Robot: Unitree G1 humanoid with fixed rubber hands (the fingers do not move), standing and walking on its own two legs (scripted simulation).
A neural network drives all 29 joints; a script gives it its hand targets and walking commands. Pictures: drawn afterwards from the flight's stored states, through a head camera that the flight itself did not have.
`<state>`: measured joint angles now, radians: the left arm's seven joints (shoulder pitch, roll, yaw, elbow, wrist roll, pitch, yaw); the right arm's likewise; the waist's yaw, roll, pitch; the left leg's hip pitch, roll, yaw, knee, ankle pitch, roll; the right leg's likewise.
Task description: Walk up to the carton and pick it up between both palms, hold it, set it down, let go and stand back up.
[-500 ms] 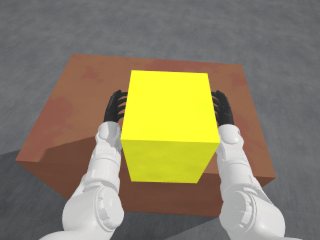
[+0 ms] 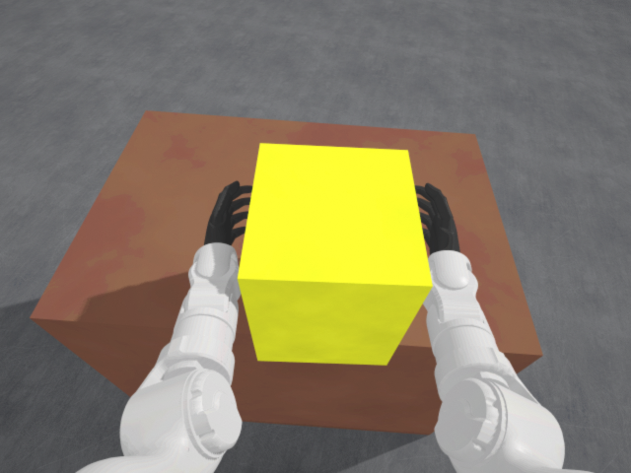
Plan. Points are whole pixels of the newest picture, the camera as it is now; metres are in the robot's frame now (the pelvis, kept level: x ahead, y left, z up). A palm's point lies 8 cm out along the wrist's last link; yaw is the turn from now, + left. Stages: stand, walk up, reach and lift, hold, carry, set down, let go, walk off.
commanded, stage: reach and lift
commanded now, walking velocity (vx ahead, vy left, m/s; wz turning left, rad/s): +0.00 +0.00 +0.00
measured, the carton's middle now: (327, 262) +0.41 +0.04 +0.01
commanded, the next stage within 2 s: none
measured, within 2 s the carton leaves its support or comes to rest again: leaves its support in 0.20 s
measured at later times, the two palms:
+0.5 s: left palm (216, 238) +0.38 +0.19 +0.08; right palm (450, 239) +0.40 -0.10 +0.10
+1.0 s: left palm (204, 221) +0.38 +0.20 +0.11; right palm (449, 231) +0.39 -0.09 +0.12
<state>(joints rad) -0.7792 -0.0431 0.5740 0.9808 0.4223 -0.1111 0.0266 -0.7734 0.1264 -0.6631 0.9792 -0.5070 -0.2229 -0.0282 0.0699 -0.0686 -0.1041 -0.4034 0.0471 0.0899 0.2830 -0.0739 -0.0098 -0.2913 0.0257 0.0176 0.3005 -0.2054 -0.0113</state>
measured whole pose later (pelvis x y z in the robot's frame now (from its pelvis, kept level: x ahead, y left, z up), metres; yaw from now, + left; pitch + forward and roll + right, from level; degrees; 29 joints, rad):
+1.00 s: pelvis -0.02 +0.01 +0.00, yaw +1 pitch +3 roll -1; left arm -0.78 -0.04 0.42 0.82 0.34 0.11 0.07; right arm -0.80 0.04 -0.44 1.05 -0.23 -0.17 -0.08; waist 0.04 -0.09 -0.07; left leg -0.26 0.03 0.08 0.26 -0.06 0.00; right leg -0.12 0.01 0.00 0.23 -0.17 0.00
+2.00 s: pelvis -0.04 +0.02 +0.00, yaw +3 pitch -7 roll -1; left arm -0.76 -0.02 0.32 0.44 0.33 0.60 0.06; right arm -0.84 -0.04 -0.12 0.86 0.13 0.19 -0.13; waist -0.06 -0.07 -0.01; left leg -0.11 0.01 0.05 0.29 -0.06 0.02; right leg 0.03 0.00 -0.03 0.29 -0.20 0.01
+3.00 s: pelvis -0.02 +0.00 +0.00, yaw +3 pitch -6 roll +0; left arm -0.70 0.00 0.31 0.24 0.27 0.78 0.02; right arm -0.84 -0.11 0.06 0.63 0.31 0.43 -0.24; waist -0.09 -0.05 -0.06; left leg -0.11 0.03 0.04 0.32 -0.09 -0.01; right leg 0.04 0.01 -0.04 0.29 -0.22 0.00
